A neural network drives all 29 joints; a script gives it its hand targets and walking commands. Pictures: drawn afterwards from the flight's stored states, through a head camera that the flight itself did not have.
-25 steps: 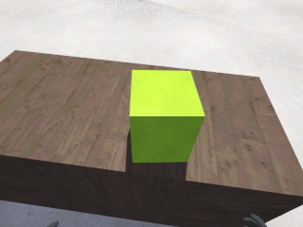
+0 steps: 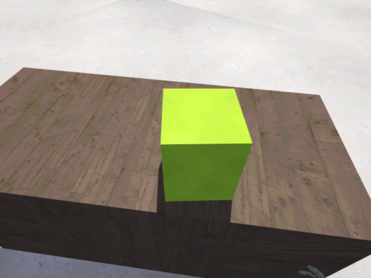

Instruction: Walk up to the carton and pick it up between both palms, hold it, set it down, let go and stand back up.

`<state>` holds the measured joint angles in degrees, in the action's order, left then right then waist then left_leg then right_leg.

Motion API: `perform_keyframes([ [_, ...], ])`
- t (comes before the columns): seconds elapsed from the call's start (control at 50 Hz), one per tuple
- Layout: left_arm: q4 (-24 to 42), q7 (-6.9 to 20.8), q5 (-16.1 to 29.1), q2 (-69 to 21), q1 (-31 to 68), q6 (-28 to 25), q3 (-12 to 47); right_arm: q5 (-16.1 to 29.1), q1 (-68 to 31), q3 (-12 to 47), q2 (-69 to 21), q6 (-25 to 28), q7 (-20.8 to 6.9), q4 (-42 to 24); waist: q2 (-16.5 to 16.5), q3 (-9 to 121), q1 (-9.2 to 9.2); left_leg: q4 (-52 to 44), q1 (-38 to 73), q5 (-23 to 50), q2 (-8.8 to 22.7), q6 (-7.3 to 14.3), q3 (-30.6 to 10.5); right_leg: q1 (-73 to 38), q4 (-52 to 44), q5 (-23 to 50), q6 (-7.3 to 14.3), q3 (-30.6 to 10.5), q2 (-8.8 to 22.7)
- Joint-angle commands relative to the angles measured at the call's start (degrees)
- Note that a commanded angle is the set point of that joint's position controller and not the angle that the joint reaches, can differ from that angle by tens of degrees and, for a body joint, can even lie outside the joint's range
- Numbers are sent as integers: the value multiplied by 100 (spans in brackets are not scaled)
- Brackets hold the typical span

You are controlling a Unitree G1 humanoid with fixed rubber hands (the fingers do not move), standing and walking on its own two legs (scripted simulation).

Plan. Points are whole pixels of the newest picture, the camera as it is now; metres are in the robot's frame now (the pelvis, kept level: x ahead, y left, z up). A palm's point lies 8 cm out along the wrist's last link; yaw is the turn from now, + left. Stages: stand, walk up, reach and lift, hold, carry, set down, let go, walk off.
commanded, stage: stand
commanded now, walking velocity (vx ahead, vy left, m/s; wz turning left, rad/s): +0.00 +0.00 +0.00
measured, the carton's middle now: (199, 146) +0.47 +0.00 -0.01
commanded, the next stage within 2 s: none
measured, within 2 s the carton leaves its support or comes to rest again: neither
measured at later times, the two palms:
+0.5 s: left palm out of the picture +0.04 +0.29 -0.12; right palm out of the picture +0.11 -0.28 -0.09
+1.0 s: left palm out of the picture +0.03 +0.30 -0.12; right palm out of the picture +0.10 -0.28 -0.09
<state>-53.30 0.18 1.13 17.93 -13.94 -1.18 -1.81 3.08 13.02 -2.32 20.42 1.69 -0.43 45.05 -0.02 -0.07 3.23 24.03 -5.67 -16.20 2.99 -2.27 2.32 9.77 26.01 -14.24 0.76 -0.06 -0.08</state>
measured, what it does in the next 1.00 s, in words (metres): stands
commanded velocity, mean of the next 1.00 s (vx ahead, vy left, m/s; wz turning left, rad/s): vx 0.00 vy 0.00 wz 0.00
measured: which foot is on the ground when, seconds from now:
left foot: down 0.00-1.00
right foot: down 0.00-1.00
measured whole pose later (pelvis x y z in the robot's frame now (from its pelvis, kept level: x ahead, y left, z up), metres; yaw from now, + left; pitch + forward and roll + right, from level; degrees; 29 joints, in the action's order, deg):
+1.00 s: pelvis -0.01 +0.01 +0.00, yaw +0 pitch -2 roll +0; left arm -57.4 0.2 1.1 17.9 -13.3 -1.2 -1.8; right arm 3.1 12.7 -2.3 20.4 1.7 -0.4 49.2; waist -0.4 -0.7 3.2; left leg 23.4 -5.7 -15.2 3.0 -1.7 2.3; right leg 8.5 22.7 -11.8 0.1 -0.1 -0.1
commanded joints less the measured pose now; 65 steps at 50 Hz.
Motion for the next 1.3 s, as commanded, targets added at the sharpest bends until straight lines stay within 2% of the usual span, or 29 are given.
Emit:
perform_keyframes([
  [0.0,231,-26,-325,1432,551,-178,-244,-530,-274,-221,1126,37,81,-147,16,9,-263,-354,-155,1176,350,434,-464,23,-611,1207,207,-473,621],
  [0.5,-10,-28,-289,1410,585,-153,-219,-514,-351,-196,1148,59,108,117,-136,-57,-272,-534,-128,1354,420,444,-511,-141,-695,1367,164,-425,649],
  [1.28,-352,-21,-250,1405,690,-134,-197,-502,-417,-167,1137,40,116,419,-79,-130,-289,-706,-71,1147,461,407,-528,-131,-854,1208,130,-439,687],
])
